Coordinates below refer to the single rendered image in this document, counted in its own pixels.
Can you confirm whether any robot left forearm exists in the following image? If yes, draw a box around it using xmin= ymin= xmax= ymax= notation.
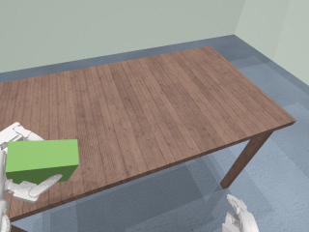
xmin=0 ymin=199 xmax=12 ymax=232

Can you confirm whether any table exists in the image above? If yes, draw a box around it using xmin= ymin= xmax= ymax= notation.
xmin=0 ymin=45 xmax=296 ymax=232

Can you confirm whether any robot right hand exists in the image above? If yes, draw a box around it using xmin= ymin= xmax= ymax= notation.
xmin=222 ymin=194 xmax=260 ymax=232

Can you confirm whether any sponge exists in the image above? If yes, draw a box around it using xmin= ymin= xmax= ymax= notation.
xmin=5 ymin=139 xmax=79 ymax=185

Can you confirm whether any robot left hand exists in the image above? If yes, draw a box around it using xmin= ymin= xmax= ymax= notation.
xmin=0 ymin=122 xmax=63 ymax=204

